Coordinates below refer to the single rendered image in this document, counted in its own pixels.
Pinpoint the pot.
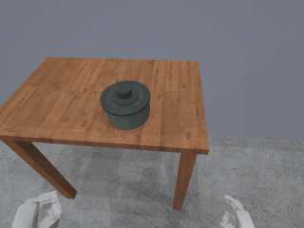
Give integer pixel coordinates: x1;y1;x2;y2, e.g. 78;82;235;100
106;103;150;130

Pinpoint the robot right hand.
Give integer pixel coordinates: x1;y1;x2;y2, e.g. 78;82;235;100
219;195;256;228

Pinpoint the lid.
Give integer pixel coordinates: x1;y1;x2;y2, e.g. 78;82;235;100
100;81;151;117

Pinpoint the table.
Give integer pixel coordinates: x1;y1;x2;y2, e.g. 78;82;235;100
0;57;210;210

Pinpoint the knob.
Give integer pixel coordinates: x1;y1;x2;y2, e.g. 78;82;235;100
117;85;132;99

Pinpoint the robot left hand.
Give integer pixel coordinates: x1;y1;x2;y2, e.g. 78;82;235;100
11;191;62;228

